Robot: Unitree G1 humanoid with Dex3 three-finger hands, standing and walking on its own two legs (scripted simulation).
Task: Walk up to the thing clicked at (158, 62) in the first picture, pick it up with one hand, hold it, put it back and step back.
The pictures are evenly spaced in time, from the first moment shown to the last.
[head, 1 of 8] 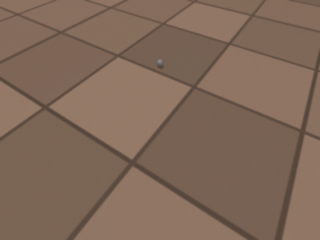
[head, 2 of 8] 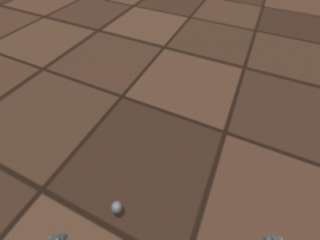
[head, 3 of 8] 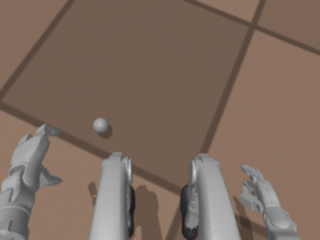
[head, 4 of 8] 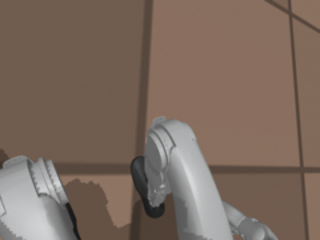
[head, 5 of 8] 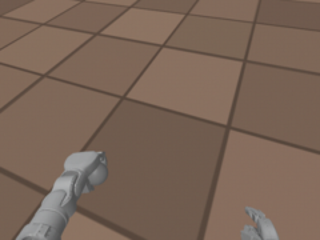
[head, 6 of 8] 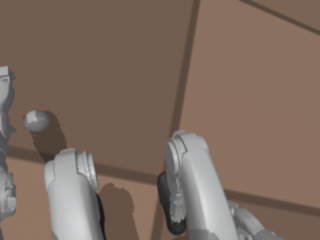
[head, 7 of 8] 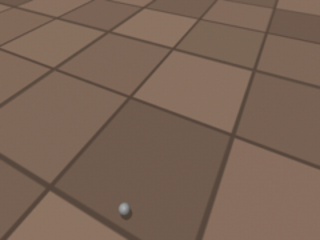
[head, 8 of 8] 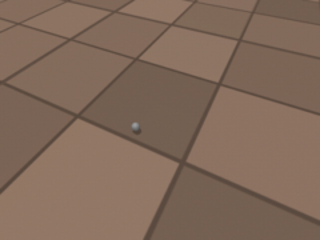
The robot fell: no
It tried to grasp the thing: yes
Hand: left
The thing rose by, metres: 0.69
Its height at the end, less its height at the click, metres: +0.00
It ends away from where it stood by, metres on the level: 0.02
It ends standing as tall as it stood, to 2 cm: yes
